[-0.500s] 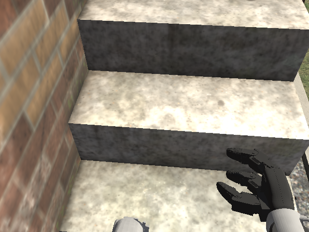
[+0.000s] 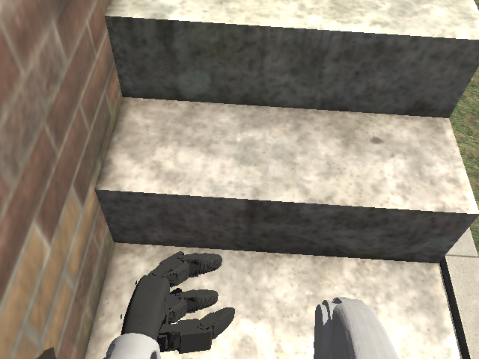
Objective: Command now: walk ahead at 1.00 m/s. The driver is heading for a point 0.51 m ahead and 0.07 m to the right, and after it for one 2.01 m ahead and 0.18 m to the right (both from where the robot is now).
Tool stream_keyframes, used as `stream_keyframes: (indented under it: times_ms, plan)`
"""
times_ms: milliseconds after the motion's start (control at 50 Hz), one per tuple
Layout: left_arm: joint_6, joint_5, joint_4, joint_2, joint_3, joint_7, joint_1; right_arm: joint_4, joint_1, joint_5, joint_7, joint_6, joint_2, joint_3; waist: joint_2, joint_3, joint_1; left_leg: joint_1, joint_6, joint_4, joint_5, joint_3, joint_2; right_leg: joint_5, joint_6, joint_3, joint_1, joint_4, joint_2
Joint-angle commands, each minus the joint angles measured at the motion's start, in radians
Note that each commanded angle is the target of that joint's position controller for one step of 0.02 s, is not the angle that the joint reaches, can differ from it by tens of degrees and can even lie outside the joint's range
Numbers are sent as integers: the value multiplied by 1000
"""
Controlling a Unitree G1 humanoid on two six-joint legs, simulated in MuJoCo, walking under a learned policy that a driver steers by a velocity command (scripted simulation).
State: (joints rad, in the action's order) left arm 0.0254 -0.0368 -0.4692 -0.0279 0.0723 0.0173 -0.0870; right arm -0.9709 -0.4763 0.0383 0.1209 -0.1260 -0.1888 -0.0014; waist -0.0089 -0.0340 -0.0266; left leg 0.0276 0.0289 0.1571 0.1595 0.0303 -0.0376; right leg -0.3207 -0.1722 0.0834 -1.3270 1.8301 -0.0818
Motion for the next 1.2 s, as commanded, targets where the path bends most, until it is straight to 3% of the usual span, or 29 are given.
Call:
stream_keyframes:
  times_ms: [20, 80, 120, 140, 200, 240, 340, 400, 440, 460, 480, 500, 560, 580, 600, 640, 680, 800, 840, 860, 880, 920, 940, 1000, 1020, 1040, 1060, 1120, 1200]
  plan:
    - [-8, -2, 24, -59, -17, 19, 54, 98, 18, 29, 12, -37, -190, -34, -88, 245, 97, 164, 177, -11, -1543, 52, -196, -182, -35, 137, 766, -351, 109]
    - [-8, -25, -57, -191, -86, 25, 349, 171, 93, 8, -55, -30, -305, -97, -161, 484, 244, -20, 235, 604, -1846, -37, -256, -260, -12, 36, 1077, -838, 225]
    - [-18, -64, -155, -398, -171, -11, 428, 331, 351, -12, -90, -53, -148, -88, 260, 355, 273, 777, 151, 1460, -282, -35, 106, -606, -236, -958, 1239, -1361, -195]
    - [-61, -53, -165, -359, -177, -3, 425, 414, 523, -95, -72, -67, -32, -69, -20, 286, 283, 943, 129, 1999, -121, -348, 166, -354, -227, -1081, 1186, -1493, -214]
    - [-115, -26, -401, -206, -144, 16, 417, 481, 436, -96, -41, -11, 183, 25, 4, -33, -4, 1259, 157, 2347, 36, -327, 86, -223, -100, -617, 970, -1445, -200]
    - [-126, -21, -443, -107, -106, 26, 378, 462, 377, -54, -38, 27, 143, 30, -12, -123, -89, 1219, 142, 2264, 103, -266, 83, -24, -6, -327, 802, -1537, -146]
    - [-185, 43, -548, -228, -123, 34, 478, 578, 650, -22, 0, 71, 129, 54, 36, -162, -62, 1216, 150, 1848, 303, -58, 87, 452, 44, -26, 838, -1766, -57]
    - [-164, 109, -494, -373, -153, -30, 557, 525, 557, 4, -26, 85, -1, 25, -9, 172, -69, 507, 132, 1176, 205, 225, 115, 1448, -24, 39, 969, -1823, -70]
    - [-182, 115, -422, -547, -205, -33, 441, 361, 156, 16, -23, 81, -63, -18, 171, 501, -232, 219, 76, 1013, 159, 150, 190, 2136, -38, 15, 1222, -1343, -133]
    - [-184, 104, -393, -509, -206, -7, 373, 352, 80, -24, -31, 67, -131, -29, 168, 541, -252, 188, 86, 718, 227, -75, 152, 1950, -10, -24, 1311, -1038, -115]
    - [-174, 65, -357, -349, -189, 46, 407, 283, 46, -69, -21, 75, -261, -69, -243, 572, -171, 56, 225, 387, 293, -603, -73, 902, 60, -87, 1056, -558, 129]
    - [-160, 21, -326, -240, -174, 55, 421, 276, 192, -69, 16, 99, -239, -90, -180, 541, -87, 76, 283, 132, 329, -976, -164, 341, 109, -250, 857, -90, 296]
    - [-120, -54, -192, -67, -107, 13, 346, 149, 304, -52, 6, 50, -93, -51, 121, 54, 76, 377, 229, 305, 285, -586, -132, 291, 80, -299, 414, 210, 263]
    - [-34, 84, -247, -140, -82, 20, 372, 159, 407, -115, -185, 74, 186, 64, -136, 38, 45, 334, 267, 396, -206, -333, -132, 59, -43, -505, 103, 247, 228]
    - [-24, 81, -174, -197, -89, -11, 389, 142, 292, -138, -230, 75, 206, 74, -72, 107, 56, 277, 244, 372, -420, -299, -144, -61, -28, -434, 69, 193, 164]
    - [-45, 46, -76, -203, -66, -48, 288, 137, 332, -75, -262, 52, 116, 59, 59, 234, 175, 345, 160, 338, -446, -155, -99, -231, 14, -299, 185, -136, 59]
    - [-83, 52, -125, -214, -55, -44, 361, 146, 327, -96, -258, 40, -125, -21, -102, 271, 169, 488, 206, 215, -486, -136, -102, -297, 73, -172, 328, 164, 107]
    - [-35, 2, -4, -169, -1, -38, -81, -43, -220, -122, -216, 44, -43, 5, -21, 243, -69, -272, 258, 282, -332, -411, -267, -363, 71, -241, -503, 154, -21]
    - [-30, -12, 21, -145, 12, -26, -140, -10, -103, -149, -208, 54, -82, -19, 6, 247, -10, 33, 193, 185, -113, -321, -209, -269, 36, -201, -198, -169, -81]
    - [-7, -7, 54, -127, 35, 0, -262, 44, 2, -90, -257, 66, -201, -74, -15, 157, 19, 414, 221, -79, 39, -273, -219, -824, 70, -69, 221, -416, -12]
    - [-20, 2, -9, -94, 35, 42, -290, 64, 12, -69, -274, 39, -158, -62, -104, 134, -17, 588, 251, -141, -98, -305, -230, -594, 93, 58, 488, -246, 22]
    - [-39, 19, -167, -221, -7, 22, 86, 154, 223, -41, -286, -2, -251, -75, -86, 206, 189, 337, 165, 79, -865, -151, -185, -78, 65, -43, 586, -403, 72]
    - [-53, 10, -206, -265, -19, 13, 99, 142, 132, -18, -280, -30, -215, -64, -33, 276, 141, 284, 116, 212, -1148, -56, -124, 208, 35, -46, 686, -528, 82]
    - [8, -11, -271, -428, -71, 34, 344, 97, -17, -91, -296, -16, -89, -53, 310, 392, 147, 669, 12, 745, -81, -104, 74, 145, -194, -771, 1058, -1232, -160]
    - [-5, 28, -225, -232, -67, -5, 314, 113, 22, -12, -169, 60, -80, -67, 182, 398, 100, 498, 18, 1165, 86, -167, -6, 6, -186, -834, 945, -1219, -224]
    - [-12, 18, -279, -418, -89, 33, 329, 53, -15, -45, -229, 39, -97, -78, 386, 217, 157, 835, -27, 1561, 81, -367, 130, -344, -189, -992, 810, -1371, -172]
    - [-25, 33, -296, -423, -109, 40, 240, 41, -4, -51, -238, 36, -104, -87, 304, 155, 89, 939, -21, 1752, -1, -411, 161, -472, -110, -867, 767, -1376, -127]
    - [-49, 30, -281, -229, -60, 41, 69, 1, 66, -72, -226, 43, -85, -67, 25, 139, 3, 1002, -34, 1694, -46, -356, 138, -398, -62, -611, 684, -1301, -102]
    - [-71, 34, -215, -158, -1, 35, 16, -59, 105, -26, -210, 56, -190, -88, 46, 195, -28, 865, -188, 1467, 18, -284, 95, -258, 50, -349, 702, -1332, -33]
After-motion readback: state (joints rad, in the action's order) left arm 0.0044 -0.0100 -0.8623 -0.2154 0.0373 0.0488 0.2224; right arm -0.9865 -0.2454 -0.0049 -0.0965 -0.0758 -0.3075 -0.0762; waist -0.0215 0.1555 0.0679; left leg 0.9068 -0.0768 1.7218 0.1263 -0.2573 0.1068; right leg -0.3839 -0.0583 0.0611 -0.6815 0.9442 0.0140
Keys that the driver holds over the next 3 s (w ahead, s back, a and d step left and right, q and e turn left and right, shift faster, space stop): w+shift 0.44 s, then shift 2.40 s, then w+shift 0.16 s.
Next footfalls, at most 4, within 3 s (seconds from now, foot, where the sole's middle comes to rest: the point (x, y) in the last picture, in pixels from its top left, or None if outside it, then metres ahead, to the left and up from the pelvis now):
0.08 right None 0.19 -0.13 -0.60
0.46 left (208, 301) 0.45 0.07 -0.41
0.92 right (359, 160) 0.66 -0.23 -0.21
1.38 left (238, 142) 0.70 0.01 -0.21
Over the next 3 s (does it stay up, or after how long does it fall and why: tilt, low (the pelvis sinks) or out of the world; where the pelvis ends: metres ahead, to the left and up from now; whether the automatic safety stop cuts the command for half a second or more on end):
stays up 0.68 -0.12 0.56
